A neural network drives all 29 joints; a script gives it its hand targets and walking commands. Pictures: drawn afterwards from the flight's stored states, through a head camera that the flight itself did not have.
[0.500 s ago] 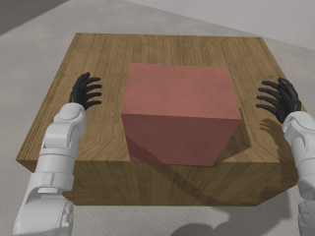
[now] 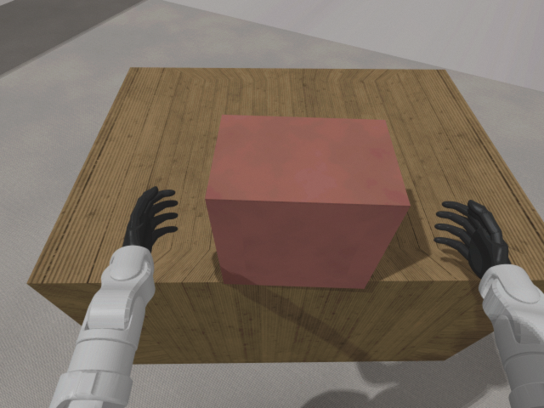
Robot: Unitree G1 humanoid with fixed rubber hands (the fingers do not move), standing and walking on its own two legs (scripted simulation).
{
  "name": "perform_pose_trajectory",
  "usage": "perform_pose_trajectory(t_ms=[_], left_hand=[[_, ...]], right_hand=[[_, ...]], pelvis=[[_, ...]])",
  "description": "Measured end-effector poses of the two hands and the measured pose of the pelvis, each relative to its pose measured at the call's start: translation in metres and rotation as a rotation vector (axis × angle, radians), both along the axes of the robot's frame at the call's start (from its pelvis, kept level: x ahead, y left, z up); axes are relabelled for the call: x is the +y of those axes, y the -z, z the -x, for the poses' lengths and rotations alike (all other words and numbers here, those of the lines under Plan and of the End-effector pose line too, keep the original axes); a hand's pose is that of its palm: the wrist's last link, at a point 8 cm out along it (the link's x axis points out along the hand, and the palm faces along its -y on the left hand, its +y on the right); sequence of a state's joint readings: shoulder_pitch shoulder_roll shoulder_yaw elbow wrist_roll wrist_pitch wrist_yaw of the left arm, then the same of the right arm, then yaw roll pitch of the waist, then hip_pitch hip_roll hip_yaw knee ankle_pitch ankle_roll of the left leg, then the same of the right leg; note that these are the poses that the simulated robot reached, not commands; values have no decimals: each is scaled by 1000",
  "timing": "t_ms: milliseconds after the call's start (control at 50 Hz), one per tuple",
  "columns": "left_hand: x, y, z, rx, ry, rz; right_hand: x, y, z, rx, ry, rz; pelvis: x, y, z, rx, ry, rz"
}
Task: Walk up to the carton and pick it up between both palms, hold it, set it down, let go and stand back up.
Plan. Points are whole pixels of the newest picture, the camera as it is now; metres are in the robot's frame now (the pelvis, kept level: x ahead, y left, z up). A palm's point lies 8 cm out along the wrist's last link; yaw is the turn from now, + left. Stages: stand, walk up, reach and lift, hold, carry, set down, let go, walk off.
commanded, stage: set down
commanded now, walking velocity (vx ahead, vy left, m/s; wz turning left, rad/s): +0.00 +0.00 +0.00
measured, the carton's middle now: (298, 208) +0.44 -0.03 +0.00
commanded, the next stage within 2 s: let go in 1.66 s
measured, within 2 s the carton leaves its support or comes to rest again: neither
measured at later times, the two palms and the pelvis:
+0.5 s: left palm (147, 297) +0.26 +0.20 +0.00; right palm (478, 316) +0.24 -0.28 +0.01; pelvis +0.00 +0.00 +0.00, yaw +0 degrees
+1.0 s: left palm (147, 336) +0.22 +0.20 -0.04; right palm (458, 358) +0.20 -0.26 -0.04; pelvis +0.00 +0.01 -0.01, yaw -1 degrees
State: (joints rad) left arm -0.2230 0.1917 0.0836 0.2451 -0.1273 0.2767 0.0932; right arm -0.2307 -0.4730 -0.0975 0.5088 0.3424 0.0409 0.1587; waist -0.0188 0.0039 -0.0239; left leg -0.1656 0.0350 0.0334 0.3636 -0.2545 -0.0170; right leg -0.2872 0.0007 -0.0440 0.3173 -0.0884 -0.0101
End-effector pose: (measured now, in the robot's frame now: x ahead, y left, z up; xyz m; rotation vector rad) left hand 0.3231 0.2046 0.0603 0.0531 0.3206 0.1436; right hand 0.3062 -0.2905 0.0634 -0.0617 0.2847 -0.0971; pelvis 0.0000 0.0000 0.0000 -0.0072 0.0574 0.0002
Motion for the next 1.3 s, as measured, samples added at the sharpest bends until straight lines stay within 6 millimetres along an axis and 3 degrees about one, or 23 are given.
perform_pose_trajectory(t_ms=[140,300,460,700,860,1300], left_hand=[[3,19,19,-4,-12,-3],[-8,29,32,-19,12,-1],[-9,55,54,15,5,3],[-6,71,78,20,13,-21],[-7,94,98,94,20,-16],[10,123,124,280,21,-40]], right_hand=[[8,21,18,5,-2,-4],[4,31,37,3,11,0],[6,49,62,35,18,5],[20,74,81,34,27,-9],[23,95,101,95,41,1],[42,123,122,248,34,51]], pelvis=[[1,1,1,-6,-8,1],[4,1,-3,-25,-3,4],[3,2,-4,-44,2,3],[7,4,-3,-62,5,6],[7,6,-2,-74,7,5],[5,4,-4,-108,8,7]])
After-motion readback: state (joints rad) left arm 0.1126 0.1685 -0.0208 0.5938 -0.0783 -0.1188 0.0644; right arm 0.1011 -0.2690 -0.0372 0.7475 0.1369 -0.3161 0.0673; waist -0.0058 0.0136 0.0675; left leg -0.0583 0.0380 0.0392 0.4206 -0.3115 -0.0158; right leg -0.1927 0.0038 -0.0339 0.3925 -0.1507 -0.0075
